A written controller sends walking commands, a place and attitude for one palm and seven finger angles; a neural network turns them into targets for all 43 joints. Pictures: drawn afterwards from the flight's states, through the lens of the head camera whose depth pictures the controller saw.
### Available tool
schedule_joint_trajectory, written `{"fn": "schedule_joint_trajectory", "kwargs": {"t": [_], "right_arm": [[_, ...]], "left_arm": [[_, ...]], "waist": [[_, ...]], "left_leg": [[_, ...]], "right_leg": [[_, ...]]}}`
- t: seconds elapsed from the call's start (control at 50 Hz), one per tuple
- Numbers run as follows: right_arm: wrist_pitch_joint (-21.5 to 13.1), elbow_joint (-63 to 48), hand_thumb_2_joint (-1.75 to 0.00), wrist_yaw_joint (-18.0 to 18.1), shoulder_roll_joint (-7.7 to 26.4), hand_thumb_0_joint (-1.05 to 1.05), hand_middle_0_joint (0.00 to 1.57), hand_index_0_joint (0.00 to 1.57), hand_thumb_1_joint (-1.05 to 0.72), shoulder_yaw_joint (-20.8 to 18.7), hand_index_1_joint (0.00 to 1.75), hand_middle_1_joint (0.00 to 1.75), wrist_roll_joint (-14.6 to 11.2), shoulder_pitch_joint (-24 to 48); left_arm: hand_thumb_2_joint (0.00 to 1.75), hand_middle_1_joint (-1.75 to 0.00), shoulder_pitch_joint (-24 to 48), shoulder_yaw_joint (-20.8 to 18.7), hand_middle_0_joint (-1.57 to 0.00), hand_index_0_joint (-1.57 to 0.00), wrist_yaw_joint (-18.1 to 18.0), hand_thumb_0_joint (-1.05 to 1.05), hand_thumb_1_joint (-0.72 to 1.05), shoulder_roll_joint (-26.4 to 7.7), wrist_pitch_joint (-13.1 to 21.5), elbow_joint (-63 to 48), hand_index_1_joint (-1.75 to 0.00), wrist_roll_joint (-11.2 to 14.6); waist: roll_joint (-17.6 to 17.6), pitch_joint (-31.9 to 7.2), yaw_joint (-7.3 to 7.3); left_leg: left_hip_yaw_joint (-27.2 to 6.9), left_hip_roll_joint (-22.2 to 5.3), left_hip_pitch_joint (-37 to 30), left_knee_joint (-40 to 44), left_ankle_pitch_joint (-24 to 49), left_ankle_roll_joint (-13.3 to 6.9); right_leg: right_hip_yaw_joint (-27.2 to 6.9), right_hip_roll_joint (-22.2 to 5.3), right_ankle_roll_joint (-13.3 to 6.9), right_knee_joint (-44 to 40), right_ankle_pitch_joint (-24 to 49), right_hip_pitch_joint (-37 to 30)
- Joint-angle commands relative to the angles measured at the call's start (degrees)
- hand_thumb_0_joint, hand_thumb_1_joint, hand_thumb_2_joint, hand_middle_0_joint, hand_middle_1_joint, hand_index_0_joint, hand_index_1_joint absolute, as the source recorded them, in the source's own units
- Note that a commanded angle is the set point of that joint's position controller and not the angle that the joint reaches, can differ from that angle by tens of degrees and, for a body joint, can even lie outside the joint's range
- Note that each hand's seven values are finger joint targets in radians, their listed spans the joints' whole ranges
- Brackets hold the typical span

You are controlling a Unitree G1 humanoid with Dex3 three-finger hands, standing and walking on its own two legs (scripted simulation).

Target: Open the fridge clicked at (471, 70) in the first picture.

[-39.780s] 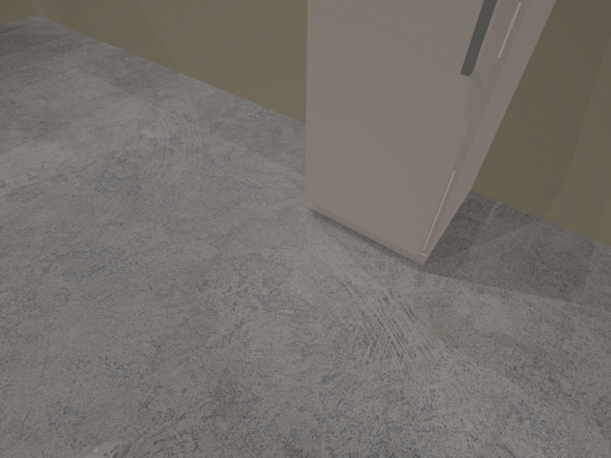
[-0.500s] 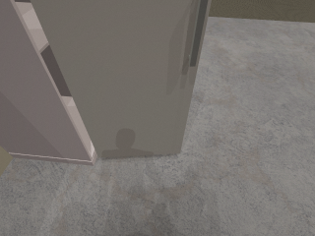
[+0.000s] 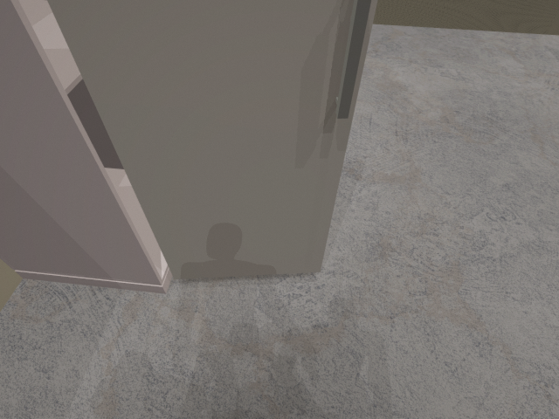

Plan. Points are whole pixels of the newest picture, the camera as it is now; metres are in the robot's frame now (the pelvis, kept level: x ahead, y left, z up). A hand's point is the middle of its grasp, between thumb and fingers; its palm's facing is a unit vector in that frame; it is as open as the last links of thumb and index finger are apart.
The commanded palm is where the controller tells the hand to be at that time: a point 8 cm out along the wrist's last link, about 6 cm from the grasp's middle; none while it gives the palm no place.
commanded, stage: look to check the result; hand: right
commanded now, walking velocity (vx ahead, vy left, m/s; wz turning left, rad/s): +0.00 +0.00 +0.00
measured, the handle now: (351, 46) +0.70 -0.08 +0.20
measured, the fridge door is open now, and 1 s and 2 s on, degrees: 80 80 80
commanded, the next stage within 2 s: stand and wait in 0.04 s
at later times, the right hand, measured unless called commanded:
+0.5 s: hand out of the picture +0.03 -0.18 -0.18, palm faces +0.00 +0.98 -0.20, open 7.4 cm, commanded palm none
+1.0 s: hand out of the picture +0.05 -0.20 -0.17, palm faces -0.01 +0.97 -0.25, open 7.4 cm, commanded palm none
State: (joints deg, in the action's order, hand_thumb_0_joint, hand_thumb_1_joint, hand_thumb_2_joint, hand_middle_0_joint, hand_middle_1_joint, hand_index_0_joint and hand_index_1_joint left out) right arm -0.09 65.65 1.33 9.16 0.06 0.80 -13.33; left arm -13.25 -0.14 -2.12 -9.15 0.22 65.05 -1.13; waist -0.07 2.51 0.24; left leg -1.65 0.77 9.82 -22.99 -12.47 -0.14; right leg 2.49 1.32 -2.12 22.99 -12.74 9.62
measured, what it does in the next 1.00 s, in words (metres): stands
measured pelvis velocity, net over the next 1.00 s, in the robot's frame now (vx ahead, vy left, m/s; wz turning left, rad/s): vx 0.01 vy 0.01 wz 0.00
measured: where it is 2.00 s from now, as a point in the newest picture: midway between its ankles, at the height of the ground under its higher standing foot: outside the picture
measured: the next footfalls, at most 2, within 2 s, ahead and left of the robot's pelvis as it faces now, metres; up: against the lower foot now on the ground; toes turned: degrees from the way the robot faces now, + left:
none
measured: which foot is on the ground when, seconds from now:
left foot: down 0.00-1.00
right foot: down 0.00-1.00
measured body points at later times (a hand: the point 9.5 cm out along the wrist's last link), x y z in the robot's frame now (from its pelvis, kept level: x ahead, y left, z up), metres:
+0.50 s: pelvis +0.01 +0.00 +0.00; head +0.02 +0.00 +0.45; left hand +0.02 +0.24 -0.16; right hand +0.03 -0.23 -0.16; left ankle +0.00 +0.12 -0.74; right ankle +0.00 -0.09 -0.74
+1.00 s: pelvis +0.01 +0.01 +0.00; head +0.02 +0.01 +0.45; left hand +0.05 +0.27 -0.15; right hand +0.05 -0.25 -0.15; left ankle +0.00 +0.12 -0.74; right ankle +0.00 -0.09 -0.74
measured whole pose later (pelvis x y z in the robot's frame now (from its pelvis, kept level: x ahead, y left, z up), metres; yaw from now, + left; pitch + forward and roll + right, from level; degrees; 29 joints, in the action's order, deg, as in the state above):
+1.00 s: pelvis +0.01 +0.01 +0.00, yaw +0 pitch -1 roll +0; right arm -0.4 65.2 0.5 13.9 -0.3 0.7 -9.4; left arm -9.5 -0.3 -1.6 -13.7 0.4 65.3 -1.2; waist 0.1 3.0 0.3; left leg -1.4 1.2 7.2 -20.0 -11.5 -0.7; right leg 2.2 0.9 -1.5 20.0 -11.8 7.0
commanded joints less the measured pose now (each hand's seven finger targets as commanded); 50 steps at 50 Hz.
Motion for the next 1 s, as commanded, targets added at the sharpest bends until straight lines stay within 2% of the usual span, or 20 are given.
{"fn": "schedule_joint_trajectory", "kwargs": {"t": [0.0, 0.16, 0.22, 0.34, 0.46, 0.52, 0.58, 0.64, 0.82, 0.98], "right_arm": [[-1.0, -1.5, -0.90, 0.7, 6.9, 0.00, 0.20, 0.20, -0.90, -1.3, 0.30, 0.30, -0.1, -2.7], [-1.0, -1.7, -0.90, 0.6, 7.1, 0.00, 0.20, 0.20, -0.90, -1.3, 0.30, 0.30, -0.1, -1.8], [-1.0, -1.8, -0.90, 0.6, 7.5, 0.00, 0.20, 0.20, -0.90, -1.4, 0.30, 0.30, -0.1, -1.7], [-1.1, -2.0, -0.90, 0.6, 8.2, 0.00, 0.20, 0.20, -0.90, -1.4, 0.30, 0.30, -0.2, -0.8], [-1.4, -2.2, -0.90, 0.5, 9.2, 0.00, 0.20, 0.20, -0.90, -1.7, 0.30, 0.30, -0.2, -0.3], [-1.3, -2.2, -0.90, 0.4, 9.6, 0.00, 0.20, 0.20, -0.90, -1.6, 0.30, 0.30, -0.2, 0.3], [-1.3, -2.2, -0.90, 0.3, 10.0, 0.00, 0.20, 0.20, -0.90, -1.7, 0.30, 0.30, -0.2, 0.7], [-1.4, -2.4, -0.90, 0.3, 10.6, 0.00, 0.20, 0.20, -0.90, -1.8, 0.30, 0.30, -0.2, 1.1], [-1.5, -2.7, -0.90, 0.1, 12.3, 0.00, 0.20, 0.20, -0.90, -2.0, 0.30, 0.30, -0.1, 2.7], [-1.3, -2.8, -0.90, -0.2, 13.6, 0.00, 0.20, 0.20, -0.90, -2.1, 0.30, 0.30, -0.1, 4.1]], "left_arm": [[0.90, -0.30, -3.0, -1.1, -0.20, -0.20, -0.4, 0.00, 0.90, -7.0, 0.6, -1.5, -0.30, 0.1], [0.90, -0.30, -2.6, -1.1, -0.20, -0.20, -0.4, 0.00, 0.90, -7.1, 0.7, -1.1, -0.30, 0.1], [0.90, -0.30, -2.4, -1.2, -0.20, -0.20, -0.4, 0.00, 0.90, -7.2, 0.7, -1.1, -0.30, 0.0], [0.90, -0.30, -1.7, -1.3, -0.20, -0.20, -0.4, 0.00, 0.90, -7.9, 0.7, -1.1, -0.30, 0.0], [0.90, -0.30, -1.4, -1.4, -0.20, -0.20, -0.4, 0.00, 0.90, -9.0, 0.9, -1.2, -0.30, 0.1], [0.90, -0.30, -0.6, -1.5, -0.20, -0.20, -0.4, 0.00, 0.90, -9.5, 0.8, -1.3, -0.30, 0.1], [0.90, -0.30, 0.0, -1.5, -0.20, -0.20, -0.3, 0.00, 0.90, -9.9, 0.8, -1.2, -0.30, 0.1], [0.90, -0.30, 0.4, -1.6, -0.20, -0.20, -0.3, 0.00, 0.90, -10.6, 0.8, -1.4, -0.30, 0.0], [0.90, -0.30, 1.9, -1.7, -0.20, -0.20, -0.2, 0.00, 0.90, -12.6, 1.0, -1.9, -0.30, 0.0], [0.90, -0.30, 3.7, -1.8, -0.20, -0.20, 0.0, 0.00, 0.90, -14.0, 1.0, -2.0, -0.30, 0.0]], "waist": [[-0.3, -1.1, 0.26], [0.4, 0.5, 0.29], [0.3, -0.9, 0.36], [0.1, -0.2, 0.39], [0.1, -1.9, 0.44], [0.7, -0.4, 0.43], [-0.6, 0.7, 0.35], [-0.6, -0.9, 0.42], [-0.2, -2.1, 0.39], [-0.5, -0.5, 0.22]], "left_leg": [[-4.5, -5.7, 1.1, 3.8, 7.4, -2.2], [-4.5, -5.8, 1.0, 4.3, 7.4, -2.2], [-4.5, -5.9, 0.5, 4.2, 8.4, -2.2], [-4.7, -6.0, 0.6, 4.6, 9.0, -2.4], [-4.8, -6.1, -0.8, 4.5, 11.1, -2.5], [-4.9, -6.1, 0.0, 5.0, 10.0, -2.5], [-4.9, -6.0, 0.3, 5.6, 7.9, -2.5], [-5.0, -6.1, -0.3, 5.7, 8.6, -2.6], [-5.0, -6.3, -1.0, 5.8, 9.4, -2.6], [-5.1, -6.3, -0.5, 6.6, 7.0, -2.6]], "right_leg": [[-6.5, -7.4, -0.4, -4.0, 8.7, -1.6], [-6.4, -7.4, -0.3, -4.6, 8.4, -1.2], [-6.3, -7.5, -0.3, -4.3, 9.4, -2.3], [-6.3, -7.4, -0.2, -4.5, 9.2, -2.2], [-6.3, -7.6, -0.2, -4.4, 11.0, -3.3], [-6.4, -7.7, -0.2, -4.8, 10.0, -3.0], [-6.5, -7.7, -0.1, -5.5, 8.4, -2.3], [-6.6, -7.7, -0.2, -5.2, 9.0, -3.3], [-6.9, -8.1, -0.1, -5.7, 10.1, -4.2], [-7.2, -8.1, 0.0, -6.9, 8.0, -3.4]]}}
